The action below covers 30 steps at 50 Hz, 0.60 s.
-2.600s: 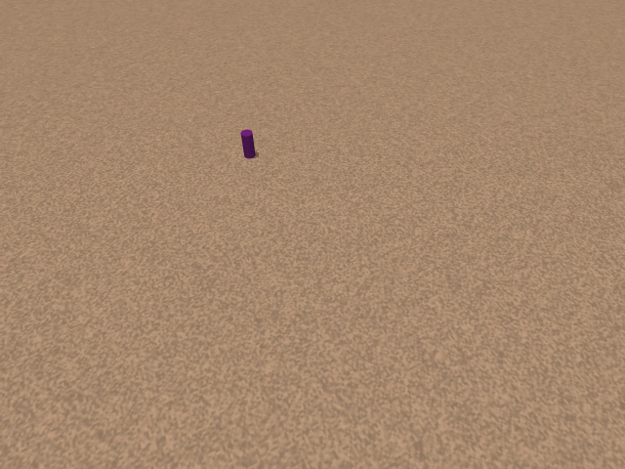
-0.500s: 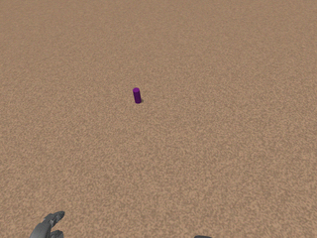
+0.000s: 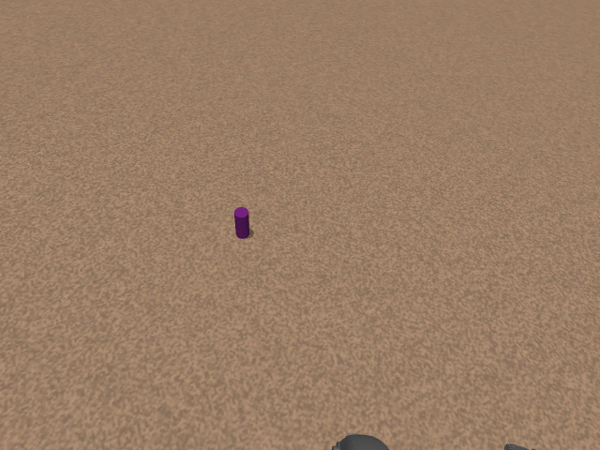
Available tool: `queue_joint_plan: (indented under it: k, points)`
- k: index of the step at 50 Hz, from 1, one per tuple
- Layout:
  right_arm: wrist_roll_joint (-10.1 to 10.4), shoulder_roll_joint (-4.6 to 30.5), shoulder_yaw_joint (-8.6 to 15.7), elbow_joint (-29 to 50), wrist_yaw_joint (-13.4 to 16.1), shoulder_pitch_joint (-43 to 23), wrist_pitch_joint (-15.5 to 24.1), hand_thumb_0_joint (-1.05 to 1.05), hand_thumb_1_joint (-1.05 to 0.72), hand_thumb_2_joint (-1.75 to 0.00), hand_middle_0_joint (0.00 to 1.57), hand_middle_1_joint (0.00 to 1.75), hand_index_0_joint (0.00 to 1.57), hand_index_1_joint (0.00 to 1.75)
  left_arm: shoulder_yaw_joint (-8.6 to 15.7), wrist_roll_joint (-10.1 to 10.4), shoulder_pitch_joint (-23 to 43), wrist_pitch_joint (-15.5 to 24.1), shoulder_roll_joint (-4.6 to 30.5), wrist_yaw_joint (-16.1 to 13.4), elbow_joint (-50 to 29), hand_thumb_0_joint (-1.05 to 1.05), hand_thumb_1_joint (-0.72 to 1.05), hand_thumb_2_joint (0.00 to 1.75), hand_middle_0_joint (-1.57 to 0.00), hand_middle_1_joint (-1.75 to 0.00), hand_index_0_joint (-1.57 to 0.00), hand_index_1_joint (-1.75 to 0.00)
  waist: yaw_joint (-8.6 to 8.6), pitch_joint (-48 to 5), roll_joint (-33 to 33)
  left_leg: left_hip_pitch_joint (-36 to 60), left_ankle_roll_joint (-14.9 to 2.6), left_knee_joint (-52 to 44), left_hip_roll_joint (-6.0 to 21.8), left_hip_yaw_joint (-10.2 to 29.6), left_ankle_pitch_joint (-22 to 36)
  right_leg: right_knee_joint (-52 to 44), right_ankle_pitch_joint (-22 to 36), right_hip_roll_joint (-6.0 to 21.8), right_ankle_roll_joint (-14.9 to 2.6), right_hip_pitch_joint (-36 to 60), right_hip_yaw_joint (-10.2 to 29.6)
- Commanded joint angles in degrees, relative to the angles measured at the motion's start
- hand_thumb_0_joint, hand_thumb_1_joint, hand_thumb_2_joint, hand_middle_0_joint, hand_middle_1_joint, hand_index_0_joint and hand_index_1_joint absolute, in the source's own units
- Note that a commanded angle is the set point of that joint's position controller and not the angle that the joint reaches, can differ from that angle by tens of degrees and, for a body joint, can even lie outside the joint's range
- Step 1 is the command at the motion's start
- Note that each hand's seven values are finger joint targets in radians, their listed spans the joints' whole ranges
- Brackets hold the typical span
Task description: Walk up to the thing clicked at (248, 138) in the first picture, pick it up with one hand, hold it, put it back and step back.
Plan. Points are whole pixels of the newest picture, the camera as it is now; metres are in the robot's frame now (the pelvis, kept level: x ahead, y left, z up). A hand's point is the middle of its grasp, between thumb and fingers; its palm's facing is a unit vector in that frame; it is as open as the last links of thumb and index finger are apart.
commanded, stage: walk up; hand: left
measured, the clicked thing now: (242, 223) +1.04 +0.18 -0.70
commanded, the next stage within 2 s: none
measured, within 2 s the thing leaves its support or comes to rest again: neither
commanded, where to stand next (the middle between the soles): +0.72 -0.04 m, yaw +2 degrees
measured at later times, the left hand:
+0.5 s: hand (169, 339) +0.30 +0.21 -0.11, palm faces -0.01 -0.92 -0.40, open 7.4 cm
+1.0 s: hand (176, 266) +0.46 +0.23 -0.14, palm faces -0.04 -0.94 -0.34, open 7.4 cm
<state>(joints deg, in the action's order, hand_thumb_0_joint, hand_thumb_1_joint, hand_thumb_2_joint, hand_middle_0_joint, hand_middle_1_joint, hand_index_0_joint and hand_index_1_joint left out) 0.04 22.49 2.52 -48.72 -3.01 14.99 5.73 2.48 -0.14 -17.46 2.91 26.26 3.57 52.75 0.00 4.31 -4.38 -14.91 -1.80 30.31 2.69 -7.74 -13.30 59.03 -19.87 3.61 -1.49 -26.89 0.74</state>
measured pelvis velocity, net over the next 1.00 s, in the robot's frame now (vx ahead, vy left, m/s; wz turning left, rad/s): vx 0.42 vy -0.04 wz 0.02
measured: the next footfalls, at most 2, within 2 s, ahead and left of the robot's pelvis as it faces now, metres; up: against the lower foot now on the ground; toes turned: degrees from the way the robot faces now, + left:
right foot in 0.26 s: +0.29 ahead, -0.16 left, +0.00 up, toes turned -6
left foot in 0.72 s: +0.46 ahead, +0.09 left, +0.00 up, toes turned +8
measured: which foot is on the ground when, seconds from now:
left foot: down 0.00-0.28, up 0.30-0.70, down 0.72-1.00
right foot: up 0.00-0.24, down 0.26-0.76, up 0.78-1.00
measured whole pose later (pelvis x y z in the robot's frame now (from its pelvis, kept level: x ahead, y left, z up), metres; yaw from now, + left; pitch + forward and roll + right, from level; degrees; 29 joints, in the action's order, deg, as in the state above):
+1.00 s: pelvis +0.42 -0.04 +0.00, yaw +1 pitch -3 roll +1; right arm -0.4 23.1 2.1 -47.1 -2.6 16.2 4.9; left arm 2.6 -0.5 -17.1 2.3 24.8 3.7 51.0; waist 0.4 5.1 -2.7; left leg -11.3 -0.8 29.3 2.9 -6.3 -15.3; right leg 48.8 -18.0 6.0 -0.5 -28.0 -0.5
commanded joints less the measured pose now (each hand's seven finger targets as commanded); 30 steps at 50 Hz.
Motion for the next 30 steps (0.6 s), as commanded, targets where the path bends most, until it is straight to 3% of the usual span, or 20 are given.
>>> queue_joint_plan:
  k: [1, 4, 8, 10, 11, 12, 13, 14, 15, 16, 18, 19, 20, 21, 24, 27, 30]
  points:
    - [-0.2, 17.6, 5.4, 3.4, 0.9, 2.6, 1.3, 0.0, -0.9, -0.9, 0.2, 0.3, 0.2, 0.3, 3.1, -0.7, 1.2, 0.9, 9.8, 1.0, -5.0, 0.0, 0.9, 0.9, -0.2, -0.3, -0.2, -0.3, 1.58, -1.3, 12.4, 6.5, -11.71, -18.4, 14.6, 14.1, -4.4, -9.7, 3.9, 3.9, 1.7, -7.3, -0.4]
    - [0.0, 17.8, 5.4, 3.0, 0.7, 3.3, 1.3, 0.0, -0.9, -0.9, 0.2, 0.3, 0.2, 0.3, 3.4, -0.9, 5.5, 0.9, 9.1, 1.6, -5.9, 0.0, 0.9, 0.9, -0.2, -0.3, -0.2, -0.3, 2.49, -0.3, 11.7, 6.8, -10.23, -18.2, 12.6, 11.6, -5.2, -17.1, 9.8, 3.6, 1.2, -5.9, -1.9]
    - [0.0, 17.1, 5.1, 3.4, 0.8, 3.1, 0.7, 0.0, -0.9, -0.9, 0.2, 0.3, 0.2, 0.3, 3.7, -0.7, 8.2, 1.4, 7.8, 1.7, -5.9, 0.0, 0.9, 0.9, -0.2, -0.3, -0.2, -0.3, 1.76, -1.2, 11.4, 5.9, -8.46, -13.2, 11.7, 8.4, 5.6, -23.8, 11.9, 1.0, 0.03, 1.8, -4.8]
    - [0.0, 17.4, 5.2, 4.0, 1.0, 1.9, 0.2, 0.0, -0.9, -0.9, 0.2, 0.3, 0.2, 0.3, 4.0, -0.8, 5.9, 1.6, 7.6, 1.5, -5.0, 0.0, 0.9, 0.9, -0.2, -0.3, -0.2, -0.3, -0.2, -2.4, 9.8, 3.7, -7.51, -7.8, 11.6, 6.7, 6.6, -26.3, 12.7, -0.9, -0.65, 9.2, -6.9]
    - [0.0, 16.5, 4.7, 4.4, 1.3, 1.4, 0.1, 0.0, -0.9, -0.9, 0.2, 0.3, 0.2, 0.3, 4.7, -0.8, 1.9, 1.9, 8.9, 1.0, -4.0, 0.0, 0.9, 0.9, -0.2, -0.3, -0.2, -0.3, -2.74, -4.9, 7.2, 2.2, -6.14, -0.6, 10.4, 5.7, 12.1, -28.0, 11.4, -1.7, -1.4, 16.7, -6.3]
    - [0.0, 12.9, 3.4, 4.4, 1.3, 4.5, 0.1, 0.0, -0.9, -0.9, 0.2, 0.3, 0.2, 0.3, 5.8, -0.8, -4.1, 2.5, 11.3, 0.3, -2.2, 0.0, 0.9, 0.9, -0.2, -0.3, -0.2, -0.3, -5.11, -9.6, -1.0, -1.9, -4.18, 12.9, 6.4, 2.9, 11.1, -30.9, 7.0, -0.3, -2.52, 27.2, -2.5]
    - [0.1, 8.5, 1.8, 5.4, 1.3, 7.0, 0.2, 0.0, -0.9, -0.9, 0.2, 0.3, 0.2, 0.3, 7.4, -1.1, -8.8, 2.9, 16.4, -0.5, -2.5, 0.0, 0.9, 0.9, -0.2, -0.3, -0.2, -0.3, -6.32, -12.9, -14.3, -12.6, -1.5, 29.0, 0.0, 0.5, -5.8, -36.9, -1.8, 13.0, -5.32, 35.1, 17.3]
    - [0.5, 12.4, 2.6, 4.8, 1.7, 5.9, -0.5, 0.0, -0.9, -0.9, 0.2, 0.3, 0.2, 0.3, 7.6, -0.3, -8.6, 2.8, 19.7, -0.8, -3.2, 0.0, 0.9, 0.9, -0.2, -0.3, -0.2, -0.3, -6.97, -10.6, -12.2, -22.3, -0.55, 36.2, -3.8, 4.8, -17.2, -45.2, -7.2, 21.5, -10.89, 35.7, 35.9]
    - [0.1, 15.1, 3.4, 3.3, 2.2, 3.8, -1.0, 0.0, -0.9, -0.9, 0.2, 0.3, 0.2, 0.3, 7.0, 0.4, -5.7, 2.6, 18.6, -1.1, -4.3, 0.0, 0.9, 0.9, -0.2, -0.3, -0.2, -0.3, -6.01, -7.2, -4.2, -22.1, -0.44, 39.8, -0.2, 11.1, -15.1, -44.2, -6.9, 21.4, -12.14, 29.8, 33.7]
    - [0.8, 15.1, 3.3, 2.2, 2.0, 3.6, -1.0, 0.0, -0.9, -0.9, 0.2, 0.3, 0.2, 0.3, 6.5, 0.7, -2.9, 2.5, 16.4, -1.4, -5.0, 0.0, 0.9, 0.9, -0.2, -0.3, -0.2, -0.3, -4.71, -4.7, -1.5, -21.8, -0.66, 39.6, 1.0, 13.1, -10.9, -43.7, -1.8, 18.3, -11.59, 26.7, 25.5]
    - [0.8, 14.0, 3.0, 0.4, 1.5, 5.9, -1.3, 0.0, -0.9, -0.9, 0.2, 0.3, 0.2, 0.3, 5.4, 0.7, 1.2, 2.6, 13.2, -1.7, -6.0, 0.0, 0.9, 0.9, -0.2, -0.3, -0.2, -0.3, -1.53, -2.2, -4.6, -18.9, -0.23, 33.5, 3.2, 11.6, -6.8, -44.2, 2.2, 13.2, -9.5, 19.5, 14.6]
    - [0.3, 13.8, 3.2, -0.5, 1.1, 7.5, -1.5, 0.0, -0.9, -0.9, 0.2, 0.3, 0.2, 0.3, 5.1, 0.5, 2.2, 2.7, 12.2, -1.6, -6.4, 0.0, 0.9, 0.9, -0.2, -0.3, -0.2, -0.3, -0.54, -2.0, -5.1, -16.6, 0.28, 31.6, 3.2, 10.8, -5.0, -44.9, 4.5, 11.5, -9.44, 17.0, 10.6]
    - [0.0, 13.5, 3.3, -0.9, 0.7, 7.8, -1.7, 0.0, -0.9, -0.9, 0.2, 0.3, 0.2, 0.3, 5.0, 0.3, 1.7, 3.0, 11.7, -1.5, -6.9, 0.0, 0.9, 0.9, -0.2, -0.3, -0.2, -0.3, -0.8, -2.3, -5.2, -16.3, 0.78, 30.6, 2.9, 9.9, -3.5, -44.9, 7.8, 10.9, -9.74, 17.0, 8.7]
    - [-0.3, 13.1, 3.5, -0.9, 0.4, 7.6, -2.0, 0.0, -0.9, -0.9, 0.2, 0.3, 0.2, 0.3, 4.9, 0.2, 1.4, 3.2, 11.7, -1.5, -7.1, 0.0, 0.9, 0.9, -0.2, -0.3, -0.2, -0.3, -0.7, -2.0, -4.9, -16.1, 1.46, 28.9, 3.1, 9.9, -1.9, -45.7, 7.5, 10.9, -10.03, 15.8, 7.4]
    - [-1.0, 12.6, 3.7, 0.3, -0.4, 3.6, -2.2, 0.0, -0.9, -0.9, 0.2, 0.3, 0.2, 0.3, 5.4, -0.3, 1.7, 3.4, 12.4, -1.4, -8.2, 0.0, 0.9, 0.9, -0.2, -0.3, -0.2, -0.3, -1.36, -0.2, -3.8, -17.3, 2.91, 19.9, 4.3, 8.5, 0.0, -48.2, -1.7, 11.5, -11.36, 14.6, 5.4]
    - [-1.4, 11.9, 3.6, 1.8, -1.0, -0.8, -1.8, 0.0, -0.9, -0.9, 0.2, 0.3, 0.2, 0.3, 5.7, -0.7, 0.2, 3.4, 12.4, -1.2, -8.7, 0.0, 0.9, 0.9, -0.2, -0.3, -0.2, -0.3, -2.96, 0.1, -2.0, -16.4, 2.61, 11.7, 4.8, 7.3, 2.6, -47.5, -2.9, 11.9, -11.19, 15.8, 4.8]
    - [-1.3, 11.1, 3.7, 2.6, -1.3, -2.8, -1.2, 0.0, -0.9, -0.9, 0.2, 0.3, 0.2, 0.3, 5.5, -0.6, 0.1, 3.2, 12.7, -0.9, -8.9, 0.0, 0.9, 0.9, -0.2, -0.3, -0.2, -0.3, -2.96, -0.2, -1.6, -12.1, 1.87, 5.8, 3.5, 5.5, 5.4, -45.1, -0.6, 11.0, -10.02, 16.0, 2.7]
